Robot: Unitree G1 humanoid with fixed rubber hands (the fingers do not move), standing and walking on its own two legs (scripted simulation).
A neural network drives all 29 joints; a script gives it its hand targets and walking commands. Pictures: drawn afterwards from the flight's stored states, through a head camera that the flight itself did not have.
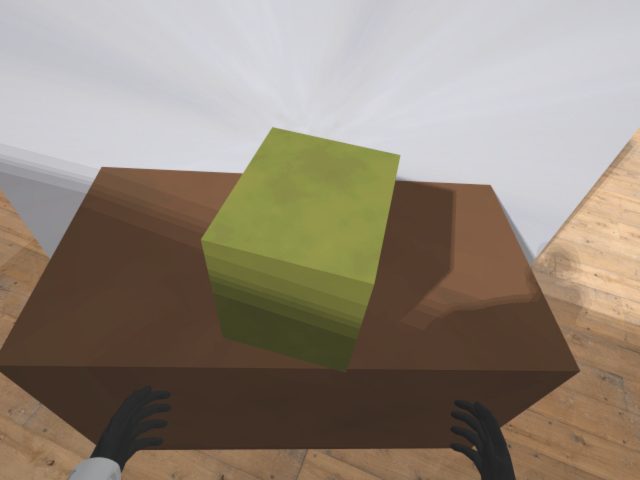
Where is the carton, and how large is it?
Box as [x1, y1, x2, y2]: [201, 127, 399, 372]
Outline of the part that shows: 272,127 201,238 223,337 345,372 375,278 399,155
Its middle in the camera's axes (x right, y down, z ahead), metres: -0.02 +0.02 +0.71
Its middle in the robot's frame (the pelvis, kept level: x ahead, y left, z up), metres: +0.51 +0.02 -0.07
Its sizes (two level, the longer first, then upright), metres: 0.292 0.239 0.279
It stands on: a pedestal, 0.56 m high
